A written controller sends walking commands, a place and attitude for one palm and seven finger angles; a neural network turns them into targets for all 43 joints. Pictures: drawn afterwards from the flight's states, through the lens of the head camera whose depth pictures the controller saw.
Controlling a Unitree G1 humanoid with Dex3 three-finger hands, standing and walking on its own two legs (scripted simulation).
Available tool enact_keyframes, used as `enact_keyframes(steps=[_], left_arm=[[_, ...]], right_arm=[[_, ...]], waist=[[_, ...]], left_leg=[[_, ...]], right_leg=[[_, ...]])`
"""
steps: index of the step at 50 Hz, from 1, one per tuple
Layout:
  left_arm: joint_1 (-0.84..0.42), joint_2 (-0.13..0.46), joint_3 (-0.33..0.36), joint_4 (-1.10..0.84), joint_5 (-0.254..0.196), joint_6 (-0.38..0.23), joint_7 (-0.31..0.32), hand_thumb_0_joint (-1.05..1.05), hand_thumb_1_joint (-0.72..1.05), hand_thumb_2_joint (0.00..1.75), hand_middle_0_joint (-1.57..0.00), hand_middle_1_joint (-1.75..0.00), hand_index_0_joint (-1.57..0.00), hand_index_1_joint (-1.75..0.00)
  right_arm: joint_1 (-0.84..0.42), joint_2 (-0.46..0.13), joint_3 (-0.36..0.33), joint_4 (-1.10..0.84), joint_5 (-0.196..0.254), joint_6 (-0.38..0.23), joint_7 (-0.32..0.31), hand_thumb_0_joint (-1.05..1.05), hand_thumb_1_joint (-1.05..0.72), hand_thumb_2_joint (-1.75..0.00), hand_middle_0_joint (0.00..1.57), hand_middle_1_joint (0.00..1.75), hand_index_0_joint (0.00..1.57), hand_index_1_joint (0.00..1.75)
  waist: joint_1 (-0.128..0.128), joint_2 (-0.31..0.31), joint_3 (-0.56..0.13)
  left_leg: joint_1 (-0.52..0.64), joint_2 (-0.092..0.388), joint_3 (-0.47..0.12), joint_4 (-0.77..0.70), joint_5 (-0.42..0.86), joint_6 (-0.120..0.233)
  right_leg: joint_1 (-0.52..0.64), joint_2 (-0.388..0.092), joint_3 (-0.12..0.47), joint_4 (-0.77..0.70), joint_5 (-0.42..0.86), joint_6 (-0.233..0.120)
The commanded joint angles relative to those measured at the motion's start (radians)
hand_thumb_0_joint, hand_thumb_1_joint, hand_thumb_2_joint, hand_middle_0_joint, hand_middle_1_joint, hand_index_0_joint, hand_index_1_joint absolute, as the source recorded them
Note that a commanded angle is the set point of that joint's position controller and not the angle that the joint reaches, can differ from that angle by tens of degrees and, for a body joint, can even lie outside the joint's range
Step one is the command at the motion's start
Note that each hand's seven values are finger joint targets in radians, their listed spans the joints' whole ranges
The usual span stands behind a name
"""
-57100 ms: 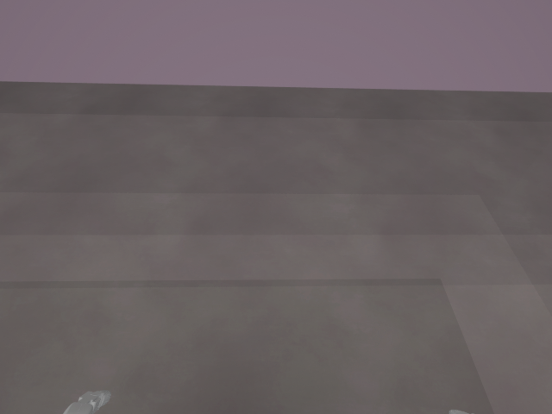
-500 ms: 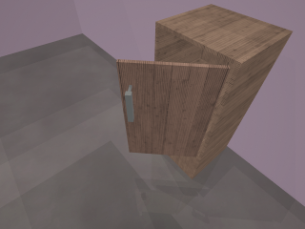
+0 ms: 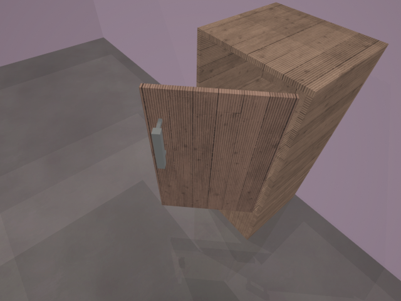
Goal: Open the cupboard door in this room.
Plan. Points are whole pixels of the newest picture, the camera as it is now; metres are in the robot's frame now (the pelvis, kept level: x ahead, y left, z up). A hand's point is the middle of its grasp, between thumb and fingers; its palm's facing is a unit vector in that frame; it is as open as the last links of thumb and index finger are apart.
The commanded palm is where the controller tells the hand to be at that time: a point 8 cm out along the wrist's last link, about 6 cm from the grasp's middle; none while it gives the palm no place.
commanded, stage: raise the hand with hooked fingers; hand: left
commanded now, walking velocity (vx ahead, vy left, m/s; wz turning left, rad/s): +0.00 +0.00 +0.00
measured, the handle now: (160, 144) +0.52 +0.14 -0.04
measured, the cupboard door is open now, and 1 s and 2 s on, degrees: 46 46 46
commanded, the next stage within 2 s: none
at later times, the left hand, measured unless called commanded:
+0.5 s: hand out of the picture +0.13 +0.18 -0.10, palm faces +0.10 -1.00 +0.00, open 8.8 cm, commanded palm +0.13 +0.24 -0.06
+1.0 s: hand (89, 266) +0.19 +0.24 -0.05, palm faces +0.05 -1.00 -0.08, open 11.8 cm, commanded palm +0.17 +0.28 -0.05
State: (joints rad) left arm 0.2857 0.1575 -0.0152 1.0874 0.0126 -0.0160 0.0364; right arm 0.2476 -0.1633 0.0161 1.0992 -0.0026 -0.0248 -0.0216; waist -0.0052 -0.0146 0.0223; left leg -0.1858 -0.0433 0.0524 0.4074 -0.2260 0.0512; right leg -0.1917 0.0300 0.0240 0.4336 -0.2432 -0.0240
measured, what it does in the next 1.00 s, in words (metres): lowers itself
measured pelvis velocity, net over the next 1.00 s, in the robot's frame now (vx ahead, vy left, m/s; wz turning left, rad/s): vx -0.03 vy -0.01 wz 0.04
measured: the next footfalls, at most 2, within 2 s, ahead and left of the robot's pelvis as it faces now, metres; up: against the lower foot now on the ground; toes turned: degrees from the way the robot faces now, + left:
none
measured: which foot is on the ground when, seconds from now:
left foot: down 0.00-1.00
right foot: down 0.00-1.00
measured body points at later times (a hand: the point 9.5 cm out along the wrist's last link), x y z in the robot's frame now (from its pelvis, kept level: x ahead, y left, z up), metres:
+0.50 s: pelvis -0.01 -0.04 -0.09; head +0.05 -0.01 +0.36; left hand +0.12 +0.23 -0.09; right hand +0.25 -0.27 -0.11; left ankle +0.00 +0.08 -0.74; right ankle -0.01 -0.11 -0.74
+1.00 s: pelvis -0.03 -0.01 -0.09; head +0.04 +0.00 +0.35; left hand +0.18 +0.29 -0.04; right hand +0.12 -0.26 -0.18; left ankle -0.01 +0.08 -0.74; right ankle -0.01 -0.10 -0.74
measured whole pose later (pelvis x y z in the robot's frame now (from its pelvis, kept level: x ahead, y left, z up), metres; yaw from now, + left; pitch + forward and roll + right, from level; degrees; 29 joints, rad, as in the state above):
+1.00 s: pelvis -0.03 -0.01 -0.09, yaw +2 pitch +17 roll -2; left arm 0.29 0.31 0.32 0.18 -0.35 -0.45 -0.40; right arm 0.30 -0.27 -0.01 0.59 0.04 -0.19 -0.05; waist -0.02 0.03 -0.14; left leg -0.94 -0.02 -0.01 1.15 -0.50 0.04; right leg -0.89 0.05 -0.07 1.10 -0.50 -0.04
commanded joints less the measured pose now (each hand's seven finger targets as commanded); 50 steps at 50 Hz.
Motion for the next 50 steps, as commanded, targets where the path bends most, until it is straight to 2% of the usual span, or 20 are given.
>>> enact_keyframes(steps=[1, 2, 3, 4, 5, 6, 7, 9, 12, 13, 18, 21, 25, 27, 31, 37, 40, 43, 46, 50], left_arm=[[0.056, 0.098, 0.011, -0.036, -0.002, -0.019, 0.002, 0.00, 0.90, 0.90, -0.20, -0.30, -0.20, -0.30], [0.133, 0.115, 0.019, 0.003, 0.011, -0.030, 0.042, 0.00, 0.90, 0.90, -0.20, -0.30, -0.20, -0.30], [-0.609, 0.380, 0.197, -1.557, -0.205, -0.232, 0.039, 0.00, 0.88, 0.89, -0.20, -0.32, -0.20, -0.32], [-0.180, 0.301, 0.182, -1.320, -0.128, -0.183, 0.063, 0.00, 0.85, 0.88, -0.20, -0.33, -0.20, -0.33], [-0.105, 0.224, 0.127, -1.183, -0.143, -0.134, 0.099, 0.00, 0.83, 0.87, -0.21, -0.34, -0.21, -0.34], [0.182, -0.052, -0.025, -0.946, -0.163, -0.049, 0.087, 0.00, 0.81, 0.86, -0.21, -0.36, -0.21, -0.36], [-0.013, 0.007, 0.019, -1.100, -0.196, -0.083, 0.071, 0.00, 0.78, 0.85, -0.21, -0.37, -0.21, -0.37], [0.051, 0.027, 0.062, -0.954, -0.192, -0.190, 0.007, 0.00, 0.74, 0.83, -0.21, -0.40, -0.21, -0.40], [0.396, -0.024, 0.098, -0.826, -0.242, -0.371, -0.158, 0.00, 0.67, 0.80, -0.22, -0.45, -0.22, -0.45], [0.451, -0.014, 0.113, -0.848, -0.257, -0.437, -0.223, 0.00, 0.64, 0.79, -0.22, -0.47, -0.22, -0.47], [0.336, 0.203, 0.310, -0.886, -0.278, -0.615, -0.462, 0.00, 0.53, 0.74, -0.23, -0.54, -0.23, -0.54], [0.126, 0.249, 0.371, -1.124, -0.334, -0.648, -0.446, 0.00, 0.46, 0.71, -0.23, -0.58, -0.23, -0.58], [-0.060, 0.261, 0.333, -1.433, -0.374, -0.739, -0.414, 0.00, 0.36, 0.67, -0.24, -0.64, -0.24, -0.64], [-0.034, 0.219, 0.262, -1.402, -0.354, -0.738, -0.438, 0.00, 0.32, 0.65, -0.24, -0.68, -0.24, -0.68], [-0.077, 0.234, 0.223, -1.146, -0.347, -0.597, -0.540, 0.00, 0.22, 0.61, -0.25, -0.74, -0.25, -0.74], [0.073, 0.378, 0.474, -1.083, -0.420, -0.297, -0.542, 0.00, 0.08, 0.55, -0.26, -0.82, -0.26, -0.82], [0.045, 0.341, 0.507, -1.157, -0.444, -0.340, -0.446, 0.00, 0.01, 0.52, -0.26, -0.87, -0.26, -0.87], [0.022, 0.286, 0.451, -1.142, -0.409, -0.435, -0.391, 0.00, -0.06, 0.49, -0.27, -0.92, -0.27, -0.92], [-0.062, 0.267, 0.354, -1.068, -0.363, -0.496, -0.424, 0.00, -0.13, 0.46, -0.27, -0.96, -0.27, -0.96], [-0.122, 0.320, 0.339, -1.041, -0.371, -0.484, -0.502, 0.00, -0.22, 0.42, -0.28, -1.02, -0.28, -1.02]], right_arm=[[0.054, -0.095, -0.018, -0.020, -0.005, -0.018, -0.011, 0.00, -0.90, -0.90, 0.20, 0.30, 0.20, 0.30], [-0.026, -0.124, -0.023, -0.082, 0.004, -0.017, -0.005, 0.00, -0.90, -0.90, 0.20, 0.30, 0.20, 0.30], [0.010, -0.288, -0.057, -0.448, 0.050, -0.149, -0.043, 0.00, -0.90, -0.90, 0.20, 0.30, 0.20, 0.30], [-0.083, -0.196, -0.019, -0.397, 0.039, -0.246, -0.079, 0.00, -0.90, -0.90, 0.20, 0.30, 0.20, 0.30], [-0.062, -0.204, -0.031, -0.328, 0.038, -0.272, -0.079, 0.00, -0.90, -0.90, 0.20, 0.30, 0.20, 0.30], [-0.039, -0.140, -0.029, -0.323, 0.045, -0.267, -0.064, 0.00, -0.90, -0.90, 0.20, 0.30, 0.20, 0.30], [-0.055, -0.204, -0.042, -0.401, 0.044, -0.270, -0.050, 0.00, -0.90, -0.90, 0.20, 0.30, 0.20, 0.30], [-0.063, -0.227, -0.070, -0.443, 0.020, -0.281, -0.043, 0.00, -0.90, -0.90, 0.20, 0.30, 0.20, 0.30], [-0.108, -0.212, -0.092, -0.543, 0.011, -0.275, -0.009, 0.00, -0.90, -0.90, 0.20, 0.30, 0.20, 0.30], [-0.125, -0.213, -0.102, -0.574, 0.008, -0.275, 0.004, 0.00, -0.90, -0.90, 0.20, 0.30, 0.20, 0.30], [-0.165, -0.217, -0.115, -0.690, 0.022, -0.243, 0.026, 0.00, -0.90, -0.90, 0.20, 0.30, 0.20, 0.30], [-0.148, -0.198, -0.111, -0.731, 0.015, -0.228, 0.010, 0.00, -0.90, -0.90, 0.20, 0.30, 0.20, 0.30], [-0.100, -0.187, -0.100, -0.698, 0.004, -0.237, -0.010, 0.00, -0.90, -0.90, 0.20, 0.30, 0.20, 0.30], [-0.089, -0.191, -0.093, -0.662, 0.005, -0.247, -0.020, 0.00, -0.90, -0.90, 0.20, 0.30, 0.20, 0.30], [-0.074, -0.224, -0.078, -0.630, 0.035, -0.255, -0.043, 0.00, -0.90, -0.90, 0.20, 0.30, 0.20, 0.30], [-0.112, -0.211, -0.071, -0.737, 0.061, -0.205, -0.050, 0.00, -0.90, -0.90, 0.20, 0.30, 0.20, 0.30], [-0.116, -0.176, -0.065, -0.735, 0.048, -0.209, -0.047, 0.00, -0.90, -0.90, 0.20, 0.30, 0.20, 0.30], [-0.089, -0.177, -0.072, -0.698, 0.038, -0.223, -0.037, 0.00, -0.90, -0.90, 0.20, 0.30, 0.20, 0.30], [-0.059, -0.212, -0.075, -0.676, 0.039, -0.235, -0.033, 0.00, -0.90, -0.90, 0.20, 0.30, 0.20, 0.30], [-0.030, -0.253, -0.074, -0.688, 0.054, -0.254, -0.045, 0.00, -0.90, -0.90, 0.20, 0.30, 0.20, 0.30]], waist=[[0.001, 0.014, -0.010], [0.039, -0.005, 0.016], [-0.098, 0.166, -0.494], [0.013, 0.324, -0.431], [-0.007, 0.301, -0.351], [-0.033, 0.169, -0.180], [-0.053, 0.105, -0.045], [-0.066, -0.096, 0.045], [0.041, -0.305, -0.056], [0.058, -0.305, -0.114], [0.068, -0.068, -0.272], [0.062, 0.103, -0.382], [-0.014, 0.195, -0.482], [-0.045, 0.209, -0.457], [-0.095, 0.043, -0.339], [0.051, -0.047, -0.523], [0.071, -0.022, -0.490], [0.033, -0.010, -0.404], [-0.021, 0.014, -0.325], [-0.036, 0.046, -0.336]], left_leg=[[0.022, 0.134, -0.127, -0.060, 0.180, -0.008], [-0.023, 0.158, -0.091, 0.106, 0.196, -0.034], [0.233, 0.028, -0.099, 0.005, 0.268, -0.028], [0.280, 0.075, -0.073, 0.000, 0.410, -0.039], [0.176, 0.078, -0.085, 0.001, 0.360, -0.076], [0.101, 0.093, -0.106, -0.001, 0.267, -0.060], [-0.018, 0.083, -0.138, 0.032, 0.159, -0.052], [-0.163, 0.061, -0.131, 0.145, 0.020, -0.037], [-0.360, 0.031, -0.090, 0.307, 0.037, -0.049], [-0.405, 0.019, -0.076, 0.352, 0.047, -0.055], [-0.582, -0.014, -0.034, 0.541, 0.028, -0.060], [-0.600, -0.002, -0.040, 0.614, 0.006, -0.043], [-0.531, 0.032, -0.082, 0.715, 0.057, -0.020], [-0.519, 0.046, -0.093, 0.724, 0.071, -0.013], [-0.664, 0.052, -0.107, 0.751, -0.050, -0.001], [-0.672, 0.024, -0.089, 0.648, -0.010, -0.012], [-0.655, 0.035, -0.101, 0.614, 0.019, -0.024], [-0.642, 0.042, -0.097, 0.589, -0.016, -0.024], [-0.652, 0.043, -0.104, 0.600, -0.104, -0.017], [-0.615, 0.041, -0.117, 0.574, -0.172, -0.011]], right_leg=[[0.009, -0.127, 0.122, -0.059, 0.224, -0.030], [-0.008, -0.164, 0.119, -0.060, 0.365, 0.002], [0.061, -0.055, 0.021, 0.027, 0.313, -0.011], [0.013, -0.025, -0.012, 0.078, 0.149, -0.035], [-0.034, -0.032, -0.057, 0.096, 0.038, -0.025], [-0.133, -0.031, -0.084, 0.088, -0.001, -0.009], [-0.180, -0.039, -0.096, 0.078, 0.018, -0.004], [-0.316, -0.029, -0.118, 0.093, -0.040, 0.003], [-0.376, -0.022, -0.113, 0.254, 0.004, 0.001], [-0.362, -0.028, -0.092, 0.301, 0.079, 0.004], [-0.349, -0.072, 0.050, 0.462, 0.238, 0.014], [-0.418, -0.052, 0.082, 0.518, 0.109, 0.004], [-0.511, -0.028, 0.084, 0.559, 0.129, 0.008], [-0.564, -0.023, 0.064, 0.553, 0.107, -0.002], [-0.614, -0.015, 0.075, 0.505, -0.025, 0.027], [-0.306, -0.067, 0.108, 0.435, 0.017, 0.064], [-0.321, -0.046, 0.059, 0.473, 0.076, 0.040], [-0.452, -0.023, 0.003, 0.489, -0.028, 0.022], [-0.587, -0.011, -0.011, 0.493, -0.187, 0.010], [-0.617, -0.009, -0.013, 0.469, -0.272, -0.001]])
